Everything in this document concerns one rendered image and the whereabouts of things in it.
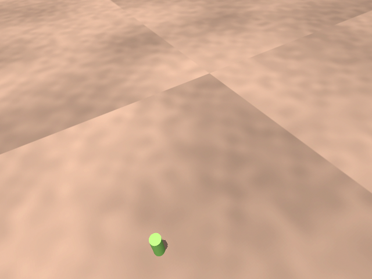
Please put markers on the can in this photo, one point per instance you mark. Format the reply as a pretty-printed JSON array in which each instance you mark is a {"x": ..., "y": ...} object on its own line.
[{"x": 157, "y": 245}]

